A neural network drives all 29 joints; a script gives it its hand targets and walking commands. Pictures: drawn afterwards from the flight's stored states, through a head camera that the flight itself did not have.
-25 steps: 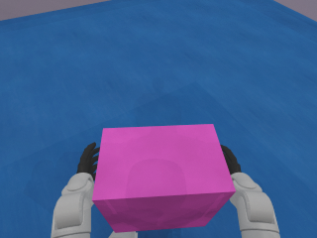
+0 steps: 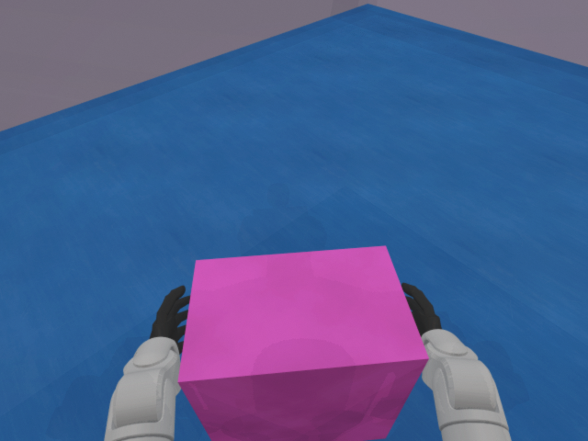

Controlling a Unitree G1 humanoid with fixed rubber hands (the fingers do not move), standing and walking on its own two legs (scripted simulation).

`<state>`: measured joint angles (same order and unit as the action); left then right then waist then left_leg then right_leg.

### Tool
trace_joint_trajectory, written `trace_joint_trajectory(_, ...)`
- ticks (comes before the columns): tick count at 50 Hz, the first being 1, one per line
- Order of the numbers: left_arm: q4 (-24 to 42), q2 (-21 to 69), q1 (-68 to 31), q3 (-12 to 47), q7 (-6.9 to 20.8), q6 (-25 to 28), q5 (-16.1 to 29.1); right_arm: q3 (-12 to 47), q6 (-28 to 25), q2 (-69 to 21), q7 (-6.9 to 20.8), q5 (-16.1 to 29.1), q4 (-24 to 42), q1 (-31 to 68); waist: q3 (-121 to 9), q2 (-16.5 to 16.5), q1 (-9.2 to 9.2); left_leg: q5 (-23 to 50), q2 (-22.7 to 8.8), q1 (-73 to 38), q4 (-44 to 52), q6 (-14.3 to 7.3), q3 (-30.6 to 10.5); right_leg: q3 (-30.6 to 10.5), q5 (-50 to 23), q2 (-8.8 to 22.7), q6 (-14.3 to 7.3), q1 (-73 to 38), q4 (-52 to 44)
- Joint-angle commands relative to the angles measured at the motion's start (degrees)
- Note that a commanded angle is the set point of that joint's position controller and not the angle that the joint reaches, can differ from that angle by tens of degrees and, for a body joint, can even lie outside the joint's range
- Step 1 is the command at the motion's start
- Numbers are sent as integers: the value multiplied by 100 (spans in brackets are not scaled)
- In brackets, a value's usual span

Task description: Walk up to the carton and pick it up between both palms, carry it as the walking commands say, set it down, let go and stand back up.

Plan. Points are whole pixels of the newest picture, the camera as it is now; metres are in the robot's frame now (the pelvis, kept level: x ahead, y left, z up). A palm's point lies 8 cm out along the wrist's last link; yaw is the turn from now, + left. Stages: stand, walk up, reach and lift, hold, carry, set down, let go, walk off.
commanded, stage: carry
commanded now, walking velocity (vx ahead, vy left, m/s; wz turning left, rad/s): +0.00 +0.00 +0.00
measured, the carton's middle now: (298, 356) +0.26 +0.00 -0.04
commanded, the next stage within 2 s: none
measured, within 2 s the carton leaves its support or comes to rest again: neither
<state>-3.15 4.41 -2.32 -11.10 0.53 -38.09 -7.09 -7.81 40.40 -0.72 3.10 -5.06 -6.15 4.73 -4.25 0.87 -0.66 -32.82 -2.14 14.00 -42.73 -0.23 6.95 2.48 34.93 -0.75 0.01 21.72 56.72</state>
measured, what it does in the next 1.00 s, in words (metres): walks ahead: right foot, then left foot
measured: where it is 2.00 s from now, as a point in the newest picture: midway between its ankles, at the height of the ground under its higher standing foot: (312, 314)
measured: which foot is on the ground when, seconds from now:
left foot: down 0.00-0.06, up 0.08-0.22, down 0.24-0.50, up 0.52-0.76, down 0.78-1.00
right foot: up 0.00-0.02, down 0.04-0.30, up 0.32-0.46, down 0.48-0.82, up 0.84-1.00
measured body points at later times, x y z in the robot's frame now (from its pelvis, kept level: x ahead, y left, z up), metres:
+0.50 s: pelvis +0.26 -0.03 -0.02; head +0.30 -0.05 +0.42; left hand +0.54 +0.16 -0.01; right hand +0.53 -0.19 -0.04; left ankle +0.08 +0.09 -0.69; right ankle +0.30 -0.11 -0.71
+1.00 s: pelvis +0.57 -0.05 +0.01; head +0.60 -0.07 +0.45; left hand +0.85 +0.14 +0.02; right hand +0.84 -0.21 -0.01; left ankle +0.51 +0.04 -0.70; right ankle +0.56 -0.16 -0.64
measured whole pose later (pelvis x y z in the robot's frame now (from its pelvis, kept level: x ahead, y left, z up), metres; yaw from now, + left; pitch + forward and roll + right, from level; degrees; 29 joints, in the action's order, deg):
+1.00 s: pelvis +0.57 -0.05 +0.01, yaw +2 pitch +3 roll +2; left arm -7.7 2.2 -8.6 -12.8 2.9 -36.5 -4.8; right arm -7.0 38.5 -2.8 0.9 -8.5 -3.4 3.5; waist 0.9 1.9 -0.8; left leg -26.6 1.8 18.2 -41.8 -2.8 5.9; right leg -3.9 39.2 -2.5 -1.2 34.3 68.7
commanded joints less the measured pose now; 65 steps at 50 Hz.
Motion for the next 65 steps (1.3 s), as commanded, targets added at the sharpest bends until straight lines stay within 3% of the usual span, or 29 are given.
trace_joint_trajectory(1,1001,4140,-3352,3921,973,322,1061,3448,-593,-4125,645,754,1466,3038,-1450,401,230,9974,-755,-1536,-975,-410,-745,450,-1450,-365,-157,-85,-3151)
trace_joint_trajectory(3,1039,4170,-2998,3897,946,232,1277,4017,-568,-4147,603,1252,2279,3654,-2105,-2144,265,-289,334,2301,-3148,293,-124,-1512,-12514,1815,-1041,-4042,-2016)
trace_joint_trajectory(4,949,4126,-2319,3626,963,99,1155,4008,-488,-4084,603,1266,2590,3714,-2133,-1852,197,-398,237,1975,-2825,38,-735,-1821,-12652,1987,-1272,-3737,-2193)
trace_joint_trajectory(7,496,4309,-2521,3724,934,107,942,3950,-516,-4165,801,1368,2094,3784,-888,-1027,238,-398,158,2589,-1354,56,-538,-1797,-10296,1633,-1000,-2970,-2308)
trace_joint_trajectory(10,1035,4043,-3043,3925,965,202,923,3575,-566,-4252,841,1012,1369,3184,-1031,-1428,271,100,283,2226,-558,-165,-236,-971,-11105,1461,-758,-3024,-1881)
trace_joint_trajectory(12,1464,4045,-3088,4229,954,167,1121,3528,-517,-4378,851,919,1342,3000,-1867,-882,74,2048,402,226,858,-268,-158,-410,-10728,1243,-470,-2285,-815)
trace_joint_trajectory(13,1461,3877,-3088,4275,944,154,1176,3331,-524,-4260,824,802,1111,2655,-2449,121,-99,5680,-170,-1569,753,-729,-748,-59,-8546,828,-54,-876,512)
trace_joint_trajectory(14,1719,3893,-3289,4455,930,192,1364,3189,-561,-4145,786,796,1103,2308,-2839,1592,-155,10657,-1229,-3172,405,-1587,-2094,156,-3844,-91,269,695,2252)
trace_joint_trajectory(15,1889,4175,-3698,4581,1038,249,1496,2977,-621,-4213,709,633,1009,2273,-2418,2795,-115,12380,-1723,-3772,313,-2225,-3120,-203,234,-667,138,1805,2532)
trace_joint_trajectory(16,1725,4178,-3944,4575,1149,317,1581,2933,-662,-4222,624,514,864,2162,-1589,2947,-338,11865,-1756,-4243,259,-2120,-3435,-665,1874,-502,-79,3490,2700)
trace_joint_trajectory(18,778,4050,-3585,4101,1153,491,1294,3227,-753,-4124,587,466,1220,2690,-638,1030,-423,10339,-1499,-3831,631,-1555,-3117,-463,2585,-414,-279,4633,2441)
trace_joint_trajectory(22,625,4289,-2305,4002,1063,417,1352,3932,-682,-4154,599,970,2345,3314,-1474,152,184,8339,-681,-2218,-53,-485,-1134,338,-756,-340,-207,1306,-1851)
trace_joint_trajectory(23,954,4270,-2365,3935,1001,357,1331,4056,-700,-4044,607,1231,2556,3322,-2106,143,338,7776,-595,-1280,-1013,-193,-513,472,-3112,-444,-52,-732,-2731)
trace_joint_trajectory(24,803,4252,-2112,3763,957,279,1264,4086,-663,-4006,584,1353,2551,3414,-2573,-688,517,5423,-291,45,-2712,185,-303,-425,-6535,341,-457,-2332,-2367)
trace_joint_trajectory(25,813,3970,-2133,3546,953,298,1209,4135,-621,-4086,605,1288,2483,3266,-2667,-2692,237,-271,781,1592,-4001,444,-231,-2379,-11971,1689,-1182,-3567,-2070)
trace_joint_trajectory(26,802,4087,-1565,3508,978,270,1085,4308,-536,-4135,693,1278,2814,3201,-2886,-2721,187,-490,663,1462,-3867,166,-1011,-2806,-13425,1814,-1605,-3638,-2120)
trace_joint_trajectory(28,387,4019,-1912,3354,986,277,790,4005,-630,-4166,831,1281,2105,3241,-1862,-2090,411,-455,700,2770,-4055,120,-1064,-2758,-10948,1644,-1452,-3607,-2098)
trace_joint_trajectory(32,1588,3944,-3209,4066,888,486,857,3793,-748,-4369,917,1274,1493,3180,-979,-884,561,-1187,555,4565,-3767,-73,-743,-2538,-10233,1362,-1329,-4002,-1758)
trace_joint_trajectory(38,1954,3754,-2752,4486,917,163,1325,3554,-543,-3996,730,1021,1860,2407,-2297,-162,-4,2648,709,42,1135,-244,183,-708,-9926,886,-627,-2234,-997)
trace_joint_trajectory(39,1364,3587,-2364,4228,957,52,1116,3202,-446,-3848,699,601,1345,1947,-2736,148,-208,4917,336,-1378,1640,-604,-274,-335,-8789,628,-250,-1497,301)
trace_joint_trajectory(40,1356,3511,-2425,4244,986,49,1126,3087,-460,-3784,697,521,1253,1786,-2974,1660,-134,10230,-1119,-2904,1001,-1499,-2195,46,-4168,-395,262,151,2283)
trace_joint_trajectory(41,1629,3642,-2865,4411,1030,56,1320,2835,-494,-3736,644,449,1301,1782,-2978,2178,-50,12814,-1734,-3941,557,-2162,-3090,-380,-41,-928,251,1253,2790)
trace_joint_trajectory(44,791,3827,-3099,3897,1203,192,1215,2994,-576,-3915,598,140,1242,2260,-1664,962,-283,10298,-1727,-3165,924,-2114,-3286,-989,1011,-502,-124,3008,3236)
trace_joint_trajectory(46,248,3971,-3029,3607,1215,278,1133,3382,-639,-4061,589,478,1613,3080,-1149,-193,-142,8508,-1637,-2643,849,-1839,-3067,-1081,1331,-191,-156,3324,2156)
trace_joint_trajectory(51,568,4357,-2426,3595,1020,280,1163,4183,-671,-4256,710,1249,2492,3539,-1909,57,165,6593,-767,-1368,700,-550,-855,-82,-2306,-26,40,25,-2276)
trace_joint_trajectory(53,885,4198,-2292,3496,969,115,1137,4042,-476,-4210,675,1207,2351,3048,-2368,-922,195,4444,-179,86,-490,-15,-378,-606,-7033,498,-297,-2107,-2087)
trace_joint_trajectory(55,522,3875,-1990,3153,969,52,802,3822,-351,-3964,717,880,1885,2731,-2820,-2081,142,-331,408,1053,-1732,189,-600,-2248,-11659,1924,-1413,-3259,-2308)
trace_joint_trajectory(62,1104,3843,-2585,3666,959,-4,703,3613,-274,-4327,1019,1164,1340,2869,-2239,-622,60,486,60,345,889,71,-735,-1400,-8649,1584,-1034,-2112,-2177)
trace_joint_trajectory(65,1405,4028,-3083,4122,951,92,1026,3554,-446,-4337,985,1017,1430,3049,-2818,491,94,5667,-511,-1268,806,-230,-1026,-645,-6171,902,-529,-1315,-1954)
